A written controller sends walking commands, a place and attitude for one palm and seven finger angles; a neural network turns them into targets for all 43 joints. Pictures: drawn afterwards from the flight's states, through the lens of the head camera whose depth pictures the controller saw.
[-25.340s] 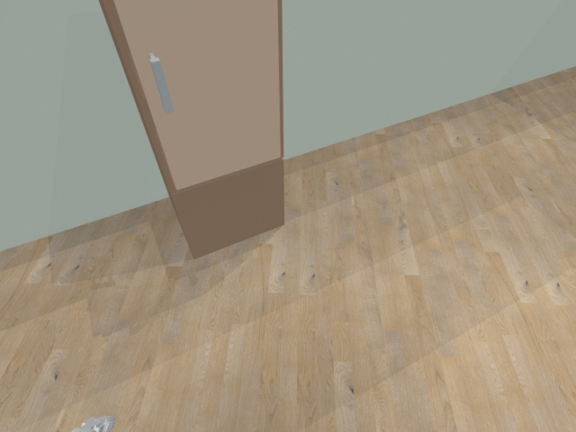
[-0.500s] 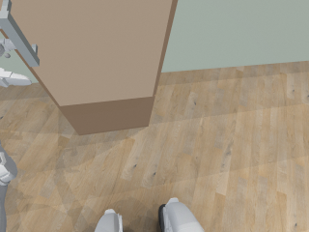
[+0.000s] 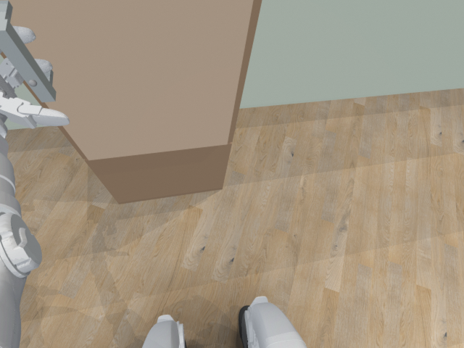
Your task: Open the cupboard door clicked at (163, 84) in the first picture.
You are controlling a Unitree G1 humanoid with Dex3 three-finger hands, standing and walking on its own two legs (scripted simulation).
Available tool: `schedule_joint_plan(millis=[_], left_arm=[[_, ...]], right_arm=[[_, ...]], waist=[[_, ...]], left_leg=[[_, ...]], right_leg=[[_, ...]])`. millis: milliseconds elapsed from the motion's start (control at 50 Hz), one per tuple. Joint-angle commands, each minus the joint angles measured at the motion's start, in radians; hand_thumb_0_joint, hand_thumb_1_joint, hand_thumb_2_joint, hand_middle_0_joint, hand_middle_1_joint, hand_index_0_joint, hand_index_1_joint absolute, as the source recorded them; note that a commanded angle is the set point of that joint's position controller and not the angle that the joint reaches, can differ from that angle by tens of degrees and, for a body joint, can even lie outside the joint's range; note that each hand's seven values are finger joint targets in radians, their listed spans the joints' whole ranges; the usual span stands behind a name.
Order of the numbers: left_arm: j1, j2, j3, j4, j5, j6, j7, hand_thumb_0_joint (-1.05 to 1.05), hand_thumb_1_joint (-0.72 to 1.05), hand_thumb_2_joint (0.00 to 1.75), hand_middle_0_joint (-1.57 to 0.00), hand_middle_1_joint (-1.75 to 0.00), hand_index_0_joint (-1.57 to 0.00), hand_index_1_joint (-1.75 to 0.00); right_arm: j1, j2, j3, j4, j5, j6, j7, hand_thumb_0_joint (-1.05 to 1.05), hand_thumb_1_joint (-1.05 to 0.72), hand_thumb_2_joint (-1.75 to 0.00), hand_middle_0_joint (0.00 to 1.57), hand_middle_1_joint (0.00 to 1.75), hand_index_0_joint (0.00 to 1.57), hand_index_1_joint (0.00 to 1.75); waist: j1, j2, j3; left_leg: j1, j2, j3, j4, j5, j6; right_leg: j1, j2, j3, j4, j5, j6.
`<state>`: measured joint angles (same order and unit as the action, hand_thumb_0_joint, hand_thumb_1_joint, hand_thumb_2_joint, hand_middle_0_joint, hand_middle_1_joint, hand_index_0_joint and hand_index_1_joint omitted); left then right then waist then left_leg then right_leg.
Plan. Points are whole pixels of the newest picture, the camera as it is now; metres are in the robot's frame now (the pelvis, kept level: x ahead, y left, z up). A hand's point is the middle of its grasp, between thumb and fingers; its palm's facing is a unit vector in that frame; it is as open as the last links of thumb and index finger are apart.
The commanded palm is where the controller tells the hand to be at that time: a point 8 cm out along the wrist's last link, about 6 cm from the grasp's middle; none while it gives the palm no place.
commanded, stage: slide the fingers in behind the handle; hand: left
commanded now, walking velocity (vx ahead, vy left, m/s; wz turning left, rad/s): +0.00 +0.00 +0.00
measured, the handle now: (28, 56) +0.57 +0.26 +0.10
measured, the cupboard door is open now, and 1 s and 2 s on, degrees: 0 0 24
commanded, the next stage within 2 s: close the thumb around the handle in 0.50 s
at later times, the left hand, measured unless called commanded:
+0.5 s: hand (32, 86) +0.51 +0.25 +0.10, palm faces +0.08 -1.00 -0.01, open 14.0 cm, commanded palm +0.49 +0.29 +0.09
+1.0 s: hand (37, 83) +0.51 +0.24 +0.10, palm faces +0.06 -1.00 -0.01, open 9.5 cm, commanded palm +0.49 +0.29 +0.09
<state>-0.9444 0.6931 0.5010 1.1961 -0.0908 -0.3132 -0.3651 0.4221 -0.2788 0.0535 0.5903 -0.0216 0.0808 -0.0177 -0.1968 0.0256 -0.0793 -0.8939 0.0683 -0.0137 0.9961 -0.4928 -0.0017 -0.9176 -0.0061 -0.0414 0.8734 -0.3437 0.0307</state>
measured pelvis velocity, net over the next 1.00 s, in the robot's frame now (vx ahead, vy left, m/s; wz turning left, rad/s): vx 0.00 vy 0.00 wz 0.00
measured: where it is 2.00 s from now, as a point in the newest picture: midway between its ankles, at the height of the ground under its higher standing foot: outside the picture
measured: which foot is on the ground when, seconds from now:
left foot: down 0.00-1.00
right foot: down 0.00-1.00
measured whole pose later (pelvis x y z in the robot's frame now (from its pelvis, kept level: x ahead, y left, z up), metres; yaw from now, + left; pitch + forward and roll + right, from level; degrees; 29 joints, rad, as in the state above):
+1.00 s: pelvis +0.00 +0.00 +0.00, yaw +0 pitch +22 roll -3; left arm -0.92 0.65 0.50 1.18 -0.09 -0.33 -0.34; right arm 0.43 -0.27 0.05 0.60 -0.02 0.08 -0.01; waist -0.19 0.03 -0.09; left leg -0.88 0.07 -0.01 0.99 -0.49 0.00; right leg -0.90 -0.01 -0.03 0.87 -0.34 0.03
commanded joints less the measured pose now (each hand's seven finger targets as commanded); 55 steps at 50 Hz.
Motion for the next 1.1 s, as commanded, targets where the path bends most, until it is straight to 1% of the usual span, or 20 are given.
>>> schedule_joint_plan(millis=[0,60,80,140,160,180,240,360,420,480,500,580,620,660,700,800,860,940,1000,1080], left_arm=[[-0.423,0.242,0.004,-0.217,-0.033,-0.072,0.012,0.0,-0.5,0.3,-0.3,-1.2,-0.3,-1.2],[-0.41,0.26,0.016,-0.227,-0.014,-0.071,0.031,0.0,-0.5,0.3,-0.3,-1.2,-0.3,-1.2],[-0.412,0.222,-0.01,-0.226,-0.014,-0.069,0.035,0.0,-0.5,0.3,-0.3,-1.2,-0.3,-1.2],[-0.386,0.277,0.048,-0.285,-0.017,-0.091,0.05,0.0,-0.5,0.3,-0.3,-1.2,-0.3,-1.2],[-0.375,0.256,0.037,-0.282,-0.021,-0.092,0.05,0.0,-0.5,0.3,-0.3,-1.2,-0.3,-1.2],[-0.336,0.249,0.038,-0.247,-0.021,-0.087,0.05,0.0,-0.5,0.3,-0.3,-1.2,-0.3,-1.2],[-0.341,0.285,0.053,-0.24,-0.017,-0.083,0.047,0.0,-0.5,0.3,-0.3,-1.2,-0.3,-1.2],[-0.367,0.238,0.014,-0.239,-0.031,-0.094,0.026,0.0,-0.5,0.3,-0.3,-1.2,-0.3,-1.2],[-0.375,0.249,0.009,-0.179,-0.03,-0.083,0.012,0.0,-0.5,0.3,-0.3,-1.2,-0.3,-1.2],[-0.398,0.27,0.02,-0.215,-0.026,-0.095,0.005,0.0,-0.5,0.3,-0.3,-1.2,-0.3,-1.2],[-0.413,0.231,-0.007,-0.232,-0.033,-0.097,0.001,0.0,-0.5,0.3,-0.3,-1.2,-0.3,-1.2],[-0.417,0.236,-0.004,-0.188,-0.036,-0.084,-0.001,0.0,-0.5,0.3,-0.3,-1.2,-0.3,-1.2],[-0.442,0.255,0.0,-0.21,-0.026,-0.081,0.008,0.0,-0.39,0.35,-0.31,-1.21,-0.31,-1.21],[-0.453,0.251,0.001,-0.248,-0.024,-0.091,0.016,0.0,-0.28,0.4,-0.32,-1.22,-0.32,-1.22],[-0.447,0.246,0.002,-0.216,-0.025,-0.086,0.023,0.0,-0.16,0.44,-0.32,-1.24,-0.32,-1.24],[-0.408,0.268,0.021,-0.231,-0.014,-0.085,0.028,0.0,0.12,0.56,-0.34,-1.27,-0.34,-1.27],[-0.407,0.28,0.036,-0.223,-0.024,-0.084,0.03,0.0,0.28,0.64,-0.36,-1.28,-0.36,-1.28],[-0.386,0.244,0.018,-0.26,-0.025,-0.091,0.032,0.0,0.51,0.73,-0.37,-1.31,-0.37,-1.31],[-0.37,0.24,0.02,-0.224,-0.029,-0.08,0.034,0.0,0.68,0.8,-0.38,-1.33,-0.38,-1.33],[-0.363,0.229,0.012,-0.221,-0.022,-0.083,0.039,0.0,0.9,0.9,-0.4,-1.35,-0.4,-1.35]], right_arm=[[0.18,-0.189,-0.07,-0.019,0.0,-0.01,-0.015,0.0,-0.9,-0.9,0.2,0.3,0.2,0.3],[0.184,-0.187,-0.07,-0.023,-0.002,-0.008,-0.014,0.0,-0.9,-0.9,0.2,0.3,0.2,0.3],[0.184,-0.183,-0.071,-0.021,-0.002,-0.008,-0.011,0.0,-0.9,-0.9,0.2,0.3,0.2,0.3],[0.189,-0.186,-0.077,-0.032,-0.005,-0.006,-0.009,0.0,-0.9,-0.9,0.2,0.3,0.2,0.3],[0.182,-0.18,-0.076,-0.031,-0.003,-0.005,-0.006,0.0,-0.9,-0.9,0.2,0.3,0.2,0.3],[0.18,-0.179,-0.076,-0.033,-0.001,-0.005,-0.003,0.0,-0.9,-0.9,0.2,0.3,0.2,0.3],[0.17,-0.185,-0.073,-0.042,0.004,0.001,-0.008,0.0,-0.9,-0.9,0.2,0.3,0.2,0.3],[0.161,-0.181,-0.074,-0.036,0.006,-0.007,-0.012,0.0,-0.9,-0.9,0.2,0.3,0.2,0.3],[0.158,-0.187,-0.069,-0.027,0.009,-0.01,-0.018,0.0,-0.9,-0.9,0.2,0.3,0.2,0.3],[0.164,-0.188,-0.072,-0.023,0.005,-0.014,-0.023,0.0,-0.9,-0.9,0.2,0.3,0.2,0.3],[0.162,-0.185,-0.072,-0.022,0.003,-0.017,-0.021,0.0,-0.9,-0.9,0.2,0.3,0.2,0.3],[0.157,-0.188,-0.068,-0.016,0.004,-0.015,-0.022,0.0,-0.9,-0.9,0.2,0.3,0.2,0.3],[0.163,-0.19,-0.069,-0.016,0.003,-0.016,-0.022,0.0,-0.9,-0.9,0.2,0.3,0.2,0.3],[0.167,-0.189,-0.071,-0.019,-0.001,-0.019,-0.021,0.0,-0.9,-0.9,0.2,0.3,0.2,0.3],[0.166,-0.188,-0.069,-0.011,-0.001,-0.02,-0.019,0.0,-0.9,-0.9,0.2,0.3,0.2,0.3],[0.17,-0.188,-0.071,-0.023,-0.002,-0.018,-0.015,0.0,-0.9,-0.9,0.2,0.3,0.2,0.3],[0.171,-0.192,-0.07,-0.024,-0.001,-0.014,-0.014,0.0,-0.9,-0.9,0.2,0.3,0.2,0.3],[0.173,-0.187,-0.074,-0.032,-0.002,-0.012,-0.012,0.0,-0.9,-0.9,0.2,0.3,0.2,0.3],[0.175,-0.187,-0.073,-0.026,0.0,-0.009,-0.01,0.0,-0.9,-0.9,0.2,0.3,0.2,0.3],[0.172,-0.184,-0.073,-0.026,0.0,-0.01,-0.012,0.0,-0.9,-0.9,0.2,0.3,0.2,0.3]], waist=[[-0.008,0.167,-0.482],[0.007,0.187,-0.496],[-0.003,0.183,-0.483],[0.024,0.191,-0.557],[0.024,0.198,-0.553],[0.026,0.152,-0.515],[0.028,0.135,-0.478],[0.007,0.137,-0.475],[-0.004,0.1,-0.414],[0.009,0.161,-0.482],[-0.001,0.173,-0.494],[-0.005,0.162,-0.451],[-0.004,0.16,-0.457],[-0.002,0.197,-0.522],[-0.004,0.173,-0.479],[0.015,0.198,-0.515],[0.008,0.157,-0.496],[0.017,0.196,-0.508],[0.013,0.135,-0.471],[0.015,0.144,-0.458]], left_leg=[[0.315,-0.035,-0.029,-0.11,0.474,0.015],[0.32,-0.036,-0.031,-0.114,0.497,0.014],[0.33,-0.036,-0.03,-0.112,0.508,0.013],[0.361,-0.034,-0.03,-0.106,0.58,0.01],[0.364,-0.034,-0.026,-0.106,0.589,0.008],[0.331,-0.034,-0.022,-0.111,0.557,0.011],[0.264,-0.041,-0.011,-0.121,0.493,0.02],[0.283,-0.043,-0.008,-0.12,0.468,0.021],[0.228,-0.045,-0.01,-0.125,0.395,0.025],[0.291,-0.045,-0.02,-0.116,0.451,0.019],[0.313,-0.043,-0.02,-0.113,0.466,0.017],[0.267,-0.044,-0.021,-0.107,0.428,0.019],[0.287,-0.041,-0.033,-0.116,0.433,0.018],[0.343,-0.04,-0.037,-0.107,0.487,0.012],[0.319,-0.037,-0.039,-0.108,0.464,0.011],[0.33,-0.038,-0.033,-0.109,0.501,0.01],[0.312,-0.035,-0.032,-0.111,0.493,0.013],[0.355,-0.034,-0.033,-0.117,0.535,0.008],[0.302,-0.035,-0.03,-0.123,0.489,0.012],[0.306,-0.038,-0.028,-0.126,0.482,0.013]], right_leg=[[0.259,0.057,-0.012,-0.051,0.309,-0.038],[0.269,0.055,-0.012,-0.044,0.325,-0.042],[0.258,0.056,-0.014,-0.046,0.329,-0.041],[0.308,0.058,-0.009,-0.033,0.39,-0.046],[0.314,0.057,-0.007,-0.038,0.403,-0.044],[0.32,0.059,-0.01,-0.042,0.39,-0.042],[0.362,0.055,0.003,-0.047,0.393,-0.043],[0.337,0.055,0.005,-0.055,0.371,-0.037],[0.324,0.053,0.006,-0.062,0.319,-0.035],[0.31,0.05,0.005,-0.051,0.33,-0.041],[0.297,0.052,0.001,-0.049,0.335,-0.039],[0.276,0.051,0.001,-0.048,0.306,-0.039],[0.273,0.052,-0.005,-0.05,0.293,-0.041],[0.259,0.052,-0.007,-0.04,0.313,-0.041],[0.251,0.053,-0.012,-0.045,0.292,-0.041],[0.275,0.053,-0.01,-0.039,0.325,-0.043],[0.285,0.056,-0.01,-0.043,0.33,-0.042],[0.275,0.058,-0.013,-0.042,0.34,-0.046],[0.298,0.058,-0.013,-0.049,0.333,-0.041],[0.283,0.056,-0.011,-0.052,0.322,-0.042]])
